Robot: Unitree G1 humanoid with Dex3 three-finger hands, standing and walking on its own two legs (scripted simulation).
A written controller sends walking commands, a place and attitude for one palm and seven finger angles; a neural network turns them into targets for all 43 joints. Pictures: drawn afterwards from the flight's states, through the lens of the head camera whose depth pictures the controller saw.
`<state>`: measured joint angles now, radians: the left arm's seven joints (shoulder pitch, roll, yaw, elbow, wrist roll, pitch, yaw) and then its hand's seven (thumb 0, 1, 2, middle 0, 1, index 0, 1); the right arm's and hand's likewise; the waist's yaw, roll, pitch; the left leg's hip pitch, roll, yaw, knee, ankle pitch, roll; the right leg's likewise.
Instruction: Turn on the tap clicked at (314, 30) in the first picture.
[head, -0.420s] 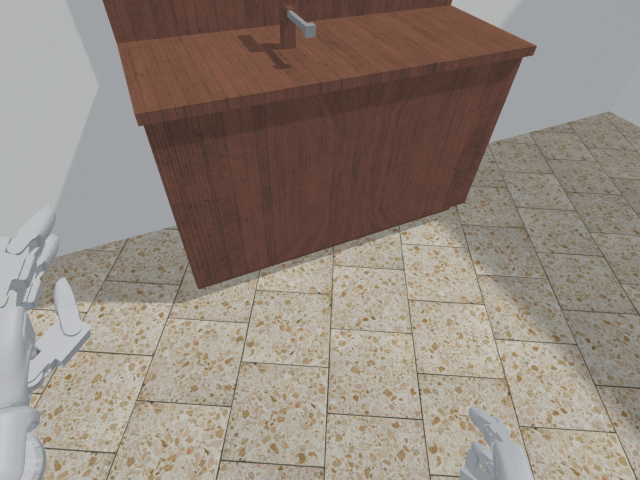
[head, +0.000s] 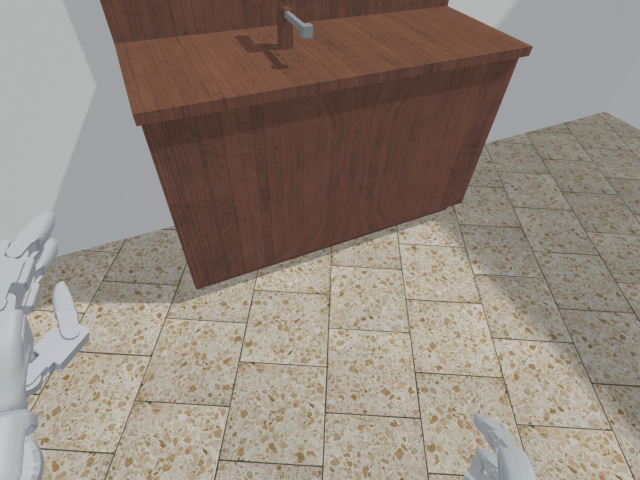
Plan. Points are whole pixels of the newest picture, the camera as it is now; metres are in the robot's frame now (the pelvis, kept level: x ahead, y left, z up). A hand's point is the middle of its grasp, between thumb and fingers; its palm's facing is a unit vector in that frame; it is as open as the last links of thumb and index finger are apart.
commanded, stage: walk to a spot facing it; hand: left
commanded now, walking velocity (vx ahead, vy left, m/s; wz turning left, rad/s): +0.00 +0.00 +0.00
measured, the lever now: (306, 30) +1.13 +0.11 +0.12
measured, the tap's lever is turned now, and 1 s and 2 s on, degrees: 0 0 0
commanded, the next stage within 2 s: none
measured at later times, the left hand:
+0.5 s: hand (163, 302) +0.24 +0.18 +0.16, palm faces +0.33 -0.87 -0.38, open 7.4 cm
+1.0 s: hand (253, 198) +0.39 +0.11 +0.17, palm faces +0.07 -0.93 -0.37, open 7.4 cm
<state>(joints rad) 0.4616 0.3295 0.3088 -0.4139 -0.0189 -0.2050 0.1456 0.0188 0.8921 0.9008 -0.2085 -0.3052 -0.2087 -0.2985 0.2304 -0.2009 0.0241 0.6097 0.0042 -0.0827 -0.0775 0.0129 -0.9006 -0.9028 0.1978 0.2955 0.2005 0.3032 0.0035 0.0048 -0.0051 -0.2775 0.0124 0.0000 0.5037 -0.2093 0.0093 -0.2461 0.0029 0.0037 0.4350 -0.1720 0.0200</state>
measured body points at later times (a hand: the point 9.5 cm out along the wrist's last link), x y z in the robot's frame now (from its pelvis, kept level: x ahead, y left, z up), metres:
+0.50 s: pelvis +0.00 -0.03 -0.02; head -0.01 -0.04 +0.43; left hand +0.22 +0.22 +0.18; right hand +0.14 -0.27 -0.11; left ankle +0.04 +0.11 -0.74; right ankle +0.02 -0.12 -0.74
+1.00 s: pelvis +0.10 -0.03 -0.01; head +0.12 -0.02 +0.44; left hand +0.38 +0.16 +0.19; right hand +0.16 -0.32 -0.08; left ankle +0.17 +0.07 -0.74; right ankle +0.02 -0.11 -0.73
